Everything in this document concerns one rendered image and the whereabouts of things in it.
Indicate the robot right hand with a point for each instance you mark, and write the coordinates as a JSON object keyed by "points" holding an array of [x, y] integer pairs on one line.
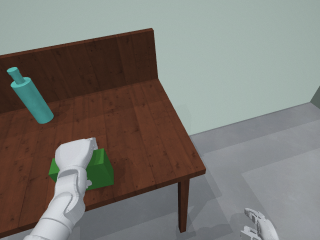
{"points": [[265, 229]]}

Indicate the robot left hand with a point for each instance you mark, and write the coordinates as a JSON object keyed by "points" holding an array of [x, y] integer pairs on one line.
{"points": [[76, 153]]}

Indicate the table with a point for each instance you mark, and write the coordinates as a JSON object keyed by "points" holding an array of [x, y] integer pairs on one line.
{"points": [[105, 88]]}

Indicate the sponge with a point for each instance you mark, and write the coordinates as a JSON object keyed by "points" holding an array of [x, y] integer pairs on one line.
{"points": [[99, 170]]}

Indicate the robot left forearm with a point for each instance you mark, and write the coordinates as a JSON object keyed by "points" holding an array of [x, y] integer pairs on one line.
{"points": [[65, 209]]}

